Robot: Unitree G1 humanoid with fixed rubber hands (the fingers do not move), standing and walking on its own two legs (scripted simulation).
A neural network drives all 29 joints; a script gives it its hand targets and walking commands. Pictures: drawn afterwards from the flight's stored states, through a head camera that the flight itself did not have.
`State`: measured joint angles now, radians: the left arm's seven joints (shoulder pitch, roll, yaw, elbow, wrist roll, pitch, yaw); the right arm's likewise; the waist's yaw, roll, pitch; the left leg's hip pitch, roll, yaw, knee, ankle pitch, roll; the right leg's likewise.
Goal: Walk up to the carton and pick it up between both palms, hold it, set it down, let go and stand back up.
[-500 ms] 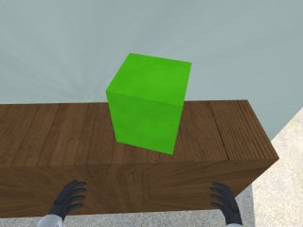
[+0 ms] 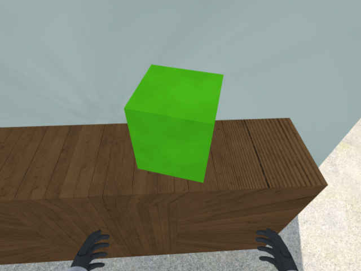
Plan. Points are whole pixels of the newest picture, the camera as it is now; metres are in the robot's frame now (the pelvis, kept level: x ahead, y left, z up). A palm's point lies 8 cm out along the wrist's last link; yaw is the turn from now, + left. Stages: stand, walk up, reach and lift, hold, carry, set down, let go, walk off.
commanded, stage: let go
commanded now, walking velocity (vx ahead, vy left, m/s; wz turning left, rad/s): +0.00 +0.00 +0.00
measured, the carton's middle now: (177, 124) +0.51 +0.03 +0.01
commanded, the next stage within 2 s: stand in 0.38 s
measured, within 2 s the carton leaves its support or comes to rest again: neither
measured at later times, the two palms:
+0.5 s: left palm out of the picture +0.15 +0.24 -0.08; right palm out of the picture +0.14 -0.24 -0.09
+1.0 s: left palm out of the picture +0.04 +0.28 -0.10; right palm out of the picture +0.06 -0.23 -0.12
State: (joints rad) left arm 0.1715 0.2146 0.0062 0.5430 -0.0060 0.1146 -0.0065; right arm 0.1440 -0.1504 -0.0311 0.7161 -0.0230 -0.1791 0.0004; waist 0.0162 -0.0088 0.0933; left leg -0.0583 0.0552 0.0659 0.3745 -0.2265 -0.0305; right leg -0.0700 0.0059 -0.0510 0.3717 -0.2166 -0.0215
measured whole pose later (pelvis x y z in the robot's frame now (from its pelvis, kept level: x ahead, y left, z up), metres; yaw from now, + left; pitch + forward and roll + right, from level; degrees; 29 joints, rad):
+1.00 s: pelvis -0.03 +0.02 -0.01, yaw +2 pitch -3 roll +0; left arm 0.37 0.26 0.01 0.68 0.01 -0.04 0.00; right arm 0.32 -0.25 -0.02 0.76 -0.02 -0.03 0.02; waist 0.01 0.01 0.00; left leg -0.21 0.02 0.05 0.49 -0.23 0.01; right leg -0.21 -0.04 -0.06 0.48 -0.23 0.01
